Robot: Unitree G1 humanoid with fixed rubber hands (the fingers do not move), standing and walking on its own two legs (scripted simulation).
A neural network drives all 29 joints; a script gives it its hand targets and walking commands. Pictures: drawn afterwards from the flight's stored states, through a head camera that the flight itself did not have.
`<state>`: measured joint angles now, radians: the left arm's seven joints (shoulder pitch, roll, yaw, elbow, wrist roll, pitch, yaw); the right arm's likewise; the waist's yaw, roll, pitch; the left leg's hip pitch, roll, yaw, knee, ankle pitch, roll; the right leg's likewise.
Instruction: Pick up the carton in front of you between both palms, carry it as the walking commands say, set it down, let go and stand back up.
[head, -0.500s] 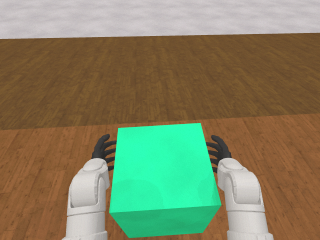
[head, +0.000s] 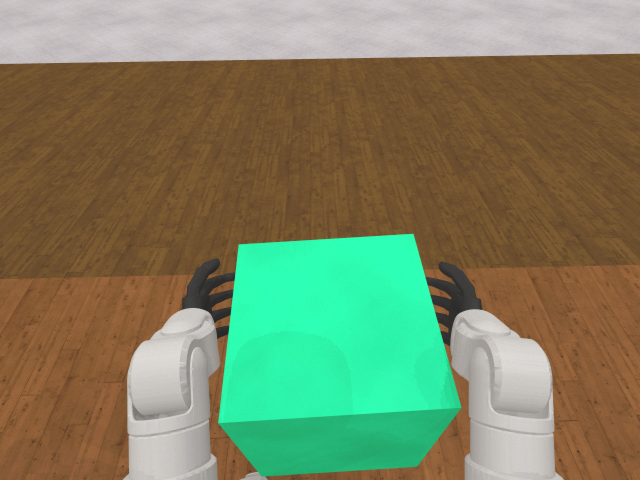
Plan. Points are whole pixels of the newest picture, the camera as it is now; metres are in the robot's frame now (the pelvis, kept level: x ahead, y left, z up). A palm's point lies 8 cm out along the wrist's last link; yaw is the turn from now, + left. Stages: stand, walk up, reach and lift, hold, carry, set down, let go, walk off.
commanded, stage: carry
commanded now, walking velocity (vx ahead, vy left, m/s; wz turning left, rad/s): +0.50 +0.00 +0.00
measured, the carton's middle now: (333, 362) +0.26 +0.00 +0.01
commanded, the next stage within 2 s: none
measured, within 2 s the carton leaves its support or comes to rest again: neither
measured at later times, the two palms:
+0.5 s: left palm (234, 152) +0.61 +0.17 +0.08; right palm (407, 156) +0.59 -0.13 +0.09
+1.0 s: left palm (266, 59) +0.95 +0.15 +0.10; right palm (395, 63) +0.95 -0.15 +0.09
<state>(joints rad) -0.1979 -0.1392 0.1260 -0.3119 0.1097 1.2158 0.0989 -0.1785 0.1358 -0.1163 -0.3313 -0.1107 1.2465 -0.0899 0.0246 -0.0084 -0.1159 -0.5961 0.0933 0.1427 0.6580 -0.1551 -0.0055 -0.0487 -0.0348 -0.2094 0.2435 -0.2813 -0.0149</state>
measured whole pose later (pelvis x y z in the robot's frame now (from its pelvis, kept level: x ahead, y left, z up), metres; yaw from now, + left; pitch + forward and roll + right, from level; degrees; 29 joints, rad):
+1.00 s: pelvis +0.68 +0.00 +0.00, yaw +0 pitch +4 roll +1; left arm -0.18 -0.14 0.11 -0.41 0.10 1.19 0.09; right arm -0.15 0.13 -0.09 -0.44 -0.11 1.22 -0.09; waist 0.00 0.01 -0.06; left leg -0.62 0.09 0.15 0.63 -0.07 0.01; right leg 0.00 -0.03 -0.22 0.26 -0.33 -0.02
